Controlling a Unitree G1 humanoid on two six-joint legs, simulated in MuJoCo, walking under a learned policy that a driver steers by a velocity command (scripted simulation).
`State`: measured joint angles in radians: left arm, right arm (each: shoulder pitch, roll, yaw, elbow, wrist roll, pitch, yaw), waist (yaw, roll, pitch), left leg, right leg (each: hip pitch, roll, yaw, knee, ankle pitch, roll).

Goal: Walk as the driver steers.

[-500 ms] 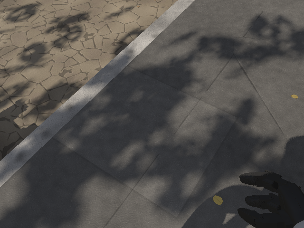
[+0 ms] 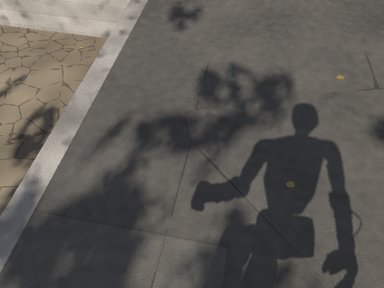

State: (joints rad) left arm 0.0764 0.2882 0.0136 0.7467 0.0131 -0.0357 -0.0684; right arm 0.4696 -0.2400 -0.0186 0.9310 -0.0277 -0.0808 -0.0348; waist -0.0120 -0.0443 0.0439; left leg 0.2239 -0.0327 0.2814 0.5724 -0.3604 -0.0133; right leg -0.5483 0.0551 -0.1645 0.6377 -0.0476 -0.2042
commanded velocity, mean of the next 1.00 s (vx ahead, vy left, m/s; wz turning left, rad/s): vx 1.00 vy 0.00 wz -0.67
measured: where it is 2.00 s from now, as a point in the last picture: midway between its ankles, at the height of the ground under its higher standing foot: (313, 97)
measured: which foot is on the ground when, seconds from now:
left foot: down 0.00-0.00, up 0.02-0.38, down 0.40-0.86, up 0.88-1.00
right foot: down 0.00-0.42, up 0.44-0.84, down 0.86-1.00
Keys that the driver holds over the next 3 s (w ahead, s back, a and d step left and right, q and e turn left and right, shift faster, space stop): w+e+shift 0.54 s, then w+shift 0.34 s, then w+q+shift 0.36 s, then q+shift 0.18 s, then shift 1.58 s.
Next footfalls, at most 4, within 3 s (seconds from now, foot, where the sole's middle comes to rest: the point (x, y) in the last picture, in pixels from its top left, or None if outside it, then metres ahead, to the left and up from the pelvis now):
0.40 left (171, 244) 0.63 0.09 -0.74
0.86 right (276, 193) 0.84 -0.32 -0.74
1.28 left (297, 113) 1.28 -0.49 -0.74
1.70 right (332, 86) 1.47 -0.70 -0.74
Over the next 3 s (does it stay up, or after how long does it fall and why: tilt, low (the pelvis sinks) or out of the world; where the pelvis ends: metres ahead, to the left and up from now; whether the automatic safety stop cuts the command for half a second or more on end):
stays up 1.41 -0.59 0.04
